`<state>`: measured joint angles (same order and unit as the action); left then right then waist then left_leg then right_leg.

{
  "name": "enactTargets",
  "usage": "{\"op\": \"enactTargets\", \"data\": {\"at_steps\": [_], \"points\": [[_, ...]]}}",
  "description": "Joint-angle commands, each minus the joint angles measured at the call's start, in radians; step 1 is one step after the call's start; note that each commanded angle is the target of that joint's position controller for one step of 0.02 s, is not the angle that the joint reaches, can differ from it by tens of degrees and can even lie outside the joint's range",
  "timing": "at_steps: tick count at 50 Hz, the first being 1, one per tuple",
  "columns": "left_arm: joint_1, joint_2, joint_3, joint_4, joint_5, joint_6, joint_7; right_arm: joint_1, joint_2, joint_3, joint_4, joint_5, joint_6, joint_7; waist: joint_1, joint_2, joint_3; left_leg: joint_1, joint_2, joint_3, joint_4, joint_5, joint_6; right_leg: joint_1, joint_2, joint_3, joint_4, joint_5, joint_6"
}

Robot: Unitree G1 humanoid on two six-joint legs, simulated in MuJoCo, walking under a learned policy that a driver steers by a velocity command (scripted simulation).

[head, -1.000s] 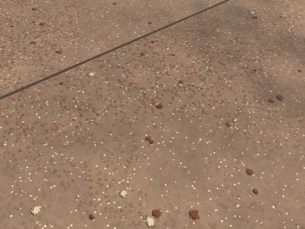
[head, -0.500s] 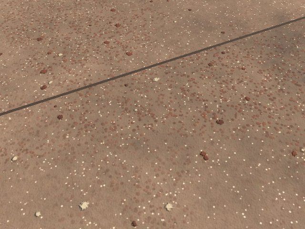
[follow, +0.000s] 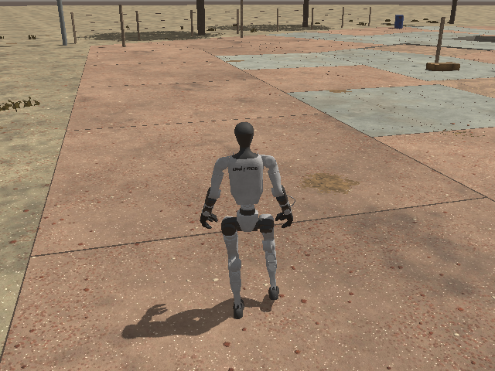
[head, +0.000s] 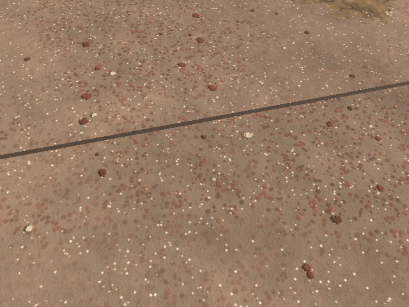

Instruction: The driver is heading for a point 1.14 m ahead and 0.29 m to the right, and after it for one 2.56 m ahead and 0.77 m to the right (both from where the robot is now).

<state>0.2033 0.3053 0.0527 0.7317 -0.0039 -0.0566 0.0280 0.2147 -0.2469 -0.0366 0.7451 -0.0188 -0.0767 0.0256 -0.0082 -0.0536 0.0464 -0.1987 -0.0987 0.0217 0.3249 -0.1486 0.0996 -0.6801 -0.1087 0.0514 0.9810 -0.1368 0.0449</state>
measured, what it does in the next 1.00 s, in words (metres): walks ahead, turning right: right foot, then left foot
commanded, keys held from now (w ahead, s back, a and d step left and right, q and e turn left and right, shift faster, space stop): e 0.68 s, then no key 0.26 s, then w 0.06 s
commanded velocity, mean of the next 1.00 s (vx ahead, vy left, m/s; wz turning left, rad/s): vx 0.04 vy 0.00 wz -0.40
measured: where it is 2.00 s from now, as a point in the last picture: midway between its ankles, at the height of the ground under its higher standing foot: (232, 281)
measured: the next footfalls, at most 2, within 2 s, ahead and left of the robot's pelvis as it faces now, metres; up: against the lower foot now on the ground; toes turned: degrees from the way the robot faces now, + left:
right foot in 0.28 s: +0.16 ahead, -0.14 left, +0.00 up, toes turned -9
left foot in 0.72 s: +0.23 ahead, +0.08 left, +0.00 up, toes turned -28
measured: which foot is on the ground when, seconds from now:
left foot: down 0.00-0.30, up 0.32-0.70, down 0.72-1.00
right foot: up 0.00-0.26, down 0.28-0.72, up 0.74-1.00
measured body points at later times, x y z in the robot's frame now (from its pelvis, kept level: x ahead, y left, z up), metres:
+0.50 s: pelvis +0.11 -0.04 +0.00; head +0.16 -0.07 +0.44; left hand +0.32 +0.21 -0.09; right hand +0.21 -0.34 -0.12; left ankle +0.15 +0.12 -0.68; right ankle +0.12 -0.13 -0.75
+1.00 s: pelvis +0.14 +0.01 +0.00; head +0.17 +0.02 +0.45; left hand +0.40 +0.18 -0.11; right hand +0.13 -0.28 -0.10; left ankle +0.20 +0.10 -0.75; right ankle +0.04 -0.12 -0.71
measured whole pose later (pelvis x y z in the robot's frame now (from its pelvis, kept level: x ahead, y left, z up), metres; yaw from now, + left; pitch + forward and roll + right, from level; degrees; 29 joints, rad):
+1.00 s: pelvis +0.14 +0.01 +0.00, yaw -28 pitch +1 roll -1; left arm 0.21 0.28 0.06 0.64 -0.01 0.05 0.03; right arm 0.20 -0.23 -0.04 0.74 0.00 0.00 -0.02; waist -0.02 -0.03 0.02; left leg -0.25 0.00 -0.01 0.47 -0.23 0.03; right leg -0.34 0.01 0.08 0.78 -0.44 0.09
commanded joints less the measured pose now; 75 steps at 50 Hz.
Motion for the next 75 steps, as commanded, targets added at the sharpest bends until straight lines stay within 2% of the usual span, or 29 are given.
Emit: {"op": "enactTargets", "data": {"at_steps": [1,10,13,14,15,16,18,19,26,32,35,36,37,38,39,41,45,47,50,53,55,56,57,59,62,66,71,74,75], "points": [[0.056,0.033,0.007,-0.031,-0.005,0.001,-0.009,-0.048,-0.128,-0.029,-0.043,-0.006,-0.007,-0.023,0.013,0.121,-0.11,0.013,0.256,-0.011,-0.075,0.628,0.091,0.158,-0.002,0.013,-0.148,0.142,-0.003],[-0.03,0.047,0.02,-0.146,-0.007,0.021,-0.056,-0.029,-0.182,-0.054,-0.016,0.025,0.08,-0.057,-0.03,0.117,-0.068,0.245,0.39,-0.069,0.072,0.638,0.133,0.037,0.043,-0.053,-0.271,-0.163,-0.039],[0.05,0.056,0.032,-0.148,-0.014,0.014,-0.063,-0.057,-0.189,-0.058,-0.036,0.044,0.096,-0.073,0.027,0.111,-0.127,0.221,0.327,-0.003,0.263,0.758,0.061,0.235,0.115,-0.11,-0.489,-0.033,-0.096],[0.127,0.12,0.054,-0.141,-0.007,0.011,-0.051,-0.049,-0.186,-0.057,-0.045,0.037,0.087,-0.075,0.062,0.049,-0.192,0.105,0.249,0.048,0.434,0.65,-0.008,0.435,0.077,-0.009,-0.55,0.27,-0.151],[0.188,0.253,0.087,-0.156,0.012,0.015,-0.03,-0.058,-0.137,-0.039,-0.094,-0.011,0.065,-0.065,0.056,-0.168,-0.266,-0.21,0.096,0.103,0.75,0.079,-0.096,0.699,-0.167,0.322,-0.513,0.819,-0.297],[0.21,0.225,0.072,-0.157,0.032,0.015,-0.024,-0.083,-0.117,-0.028,-0.104,-0.024,0.049,-0.047,0.067,-0.242,-0.381,-0.419,-0.028,-0.06,0.954,-0.512,-0.127,0.832,-0.302,0.559,-0.55,0.941,-0.468],[0.089,0.142,0.053,-0.183,0.003,0.022,-0.022,-0.09,-0.155,-0.04,-0.084,0.023,0.053,-0.029,0.041,-0.016,-0.265,-0.473,0.079,-0.131,0.991,-0.425,-0.126,0.718,-0.198,0.341,-0.551,0.693,-0.36],[0.041,0.129,0.049,-0.193,-0.013,0.032,-0.022,-0.097,-0.142,-0.04,-0.077,0.02,0.062,-0.035,0.021,0.052,-0.197,-0.479,0.099,-0.117,0.908,-0.373,-0.136,0.636,-0.145,0.284,-0.572,0.581,-0.31],[0.003,0.166,0.064,-0.203,-0.004,0.068,0.006,-0.088,-0.109,-0.034,-0.07,0.021,0.082,-0.056,0.003,-0.078,-0.195,-0.301,0.066,-0.091,0.577,-0.214,-0.205,0.489,-0.052,0.254,-0.588,0.428,-0.276],[-0.028,0.166,0.066,-0.22,-0.004,0.088,0.008,-0.1,-0.129,-0.047,-0.082,0.03,0.061,-0.041,0.021,-0.142,-0.178,-0.208,0.046,-0.103,0.362,-0.205,-0.173,0.47,-0.041,0.393,-0.565,0.238,-0.249],[-0.056,0.137,0.057,-0.228,-0.02,0.096,0.013,-0.008,-0.15,-0.065,-0.055,0.024,0.042,-0.03,-0.023,-0.119,-0.175,-0.024,0.09,-0.095,0.064,0.002,-0.12,0.422,0.023,0.392,-0.482,0.102,-0.172],[-0.007,0.079,0.04,-0.227,-0.002,0.097,0.012,0.003,-0.218,-0.079,-0.068,0.003,0.044,-0.034,0.008,0.052,-0.186,0.076,0.292,-0.285,0.012,0.077,-0.051,0.311,0.116,0.291,-0.306,-0.154,-0.113],[-0.001,0.077,0.04,-0.261,-0.001,0.085,0.012,-0.017,-0.28,-0.09,-0.063,-0.03,0.051,-0.032,0.047,0.349,-0.118,0.055,0.467,-0.556,-0.039,0.259,0.13,0.108,0.271,0.14,-0.127,-0.514,-0.059],[0.028,0.156,0.063,-0.237,0.012,0.074,0.012,-0.046,-0.232,-0.079,-0.091,-0.032,0.043,-0.032,0.032,0.294,-0.119,0.01,0.519,-0.601,-0.052,0.245,0.216,0.1,0.207,0.164,0.102,-0.528,-0.021],[0.03,0.192,0.079,-0.205,0.0,0.076,0.01,-0.088,-0.183,-0.066,-0.101,-0.018,0.041,-0.035,0.04,0.207,-0.1,-0.013,0.458,-0.482,-0.028,0.205,0.18,0.104,0.196,0.163,0.186,-0.451,-0.011],[0.038,0.144,0.071,-0.169,0.003,0.093,0.018,-0.13,-0.141,-0.051,-0.105,0.016,0.045,-0.041,0.041,0.167,-0.075,0.0,0.348,-0.336,0.0,0.176,0.107,0.096,0.193,0.15,0.236,-0.342,0.022],[-0.02,0.052,0.035,-0.18,-0.006,0.093,0.012,-0.072,-0.11,-0.033,-0.08,0.009,0.056,-0.052,0.006,0.208,-0.096,0.071,0.287,-0.214,0.015,0.262,0.108,0.165,0.162,0.079,0.04,-0.285,0.055],[-0.047,0.022,0.019,-0.187,0.0,0.091,0.007,-0.062,-0.132,-0.037,-0.073,0.011,0.062,-0.053,-0.011,0.24,-0.113,0.082,0.287,-0.201,0.027,0.267,0.109,0.263,0.119,0.025,-0.147,-0.311,0.057],[-0.043,0.043,0.021,-0.171,-0.015,0.088,-0.001,0.0,-0.187,-0.05,-0.057,0.024,0.073,-0.047,-0.047,0.262,-0.101,0.029,0.294,-0.252,-0.027,-0.148,0.116,0.382,0.136,-0.057,-0.361,-0.296,0.035],[0.023,0.046,0.022,-0.129,-0.015,0.065,-0.008,0.021,-0.194,-0.047,-0.046,0.044,0.074,-0.044,-0.009,0.214,-0.033,-0.093,0.28,-0.285,-0.035,-0.383,0.081,0.541,0.159,-0.086,-0.611,-0.177,-0.053],[0.167,0.096,0.032,-0.098,-0.001,0.043,-0.001,-0.065,-0.092,-0.014,-0.08,0.025,0.042,-0.032,0.063,0.068,-0.083,-0.322,0.198,-0.168,0.18,-0.334,-0.012,0.775,-0.017,0.134,-0.619,-0.222,-0.155],[0.225,0.185,0.061,-0.069,0.006,0.034,-0.014,-0.116,-0.063,-0.008,-0.123,0.028,0.018,-0.028,0.072,-0.162,-0.054,-0.442,0.062,0.026,0.382,-0.319,-0.075,0.739,-0.155,0.376,-0.712,-0.401,-0.258],[0.228,0.17,0.058,-0.074,0.009,0.017,-0.02,-0.186,-0.134,-0.028,-0.147,0.039,0.002,-0.028,0.115,-0.174,0.046,-0.553,0.102,-0.021,0.525,-0.406,-0.085,0.698,-0.242,0.522,-0.811,-0.423,-0.332],[0.198,0.104,0.037,-0.071,0.005,-0.009,-0.014,-0.135,-0.158,-0.046,-0.124,0.056,-0.009,-0.015,0.071,-0.127,0.077,-0.66,0.158,-0.067,0.682,-0.35,-0.065,0.744,-0.211,0.462,-0.818,-0.403,-0.315],[0.162,0.087,0.033,-0.073,0.002,-0.015,-0.014,-0.142,-0.117,-0.033,-0.111,0.045,-0.011,0.012,0.066,-0.068,0.066,-0.658,0.187,-0.046,0.622,-0.158,-0.067,0.759,-0.15,0.258,-0.842,-0.136,-0.255],[0.153,0.121,0.044,-0.061,-0.003,-0.019,-0.018,-0.176,-0.071,-0.008,-0.119,0.043,-0.002,0.035,0.077,-0.072,0.037,-0.427,0.165,0.003,0.426,0.01,-0.094,0.616,-0.096,0.051,-0.845,0.007,-0.217],[0.161,0.171,0.064,-0.03,-0.021,-0.022,-0.024,-0.186,-0.127,-0.018,-0.153,0.045,0.015,0.037,0.053,-0.061,0.056,-0.319,0.135,0.022,0.316,-0.006,-0.032,0.626,-0.166,-0.007,-0.803,0.077,-0.191],[0.164,0.142,0.049,-0.04,-0.002,-0.01,-0.011,0.132,-0.226,-0.079,-0.076,0.048,0.024,0.02,-0.105,0.01,-0.15,0.141,0.041,0.052,0.283,-0.011,0.039,0.51,-0.071,-0.164,-0.318,0.496,-0.102],[0.21,0.069,0.022,-0.101,0.013,-0.02,-0.006,0.246,-0.356,-0.11,-0.075,0.04,0.027,0.004,-0.11,0.263,-0.268,0.457,0.291,-0.429,0.182,-0.2,0.188,0.153,0.057,-0.192,0.116,0.134,-0.012]]}}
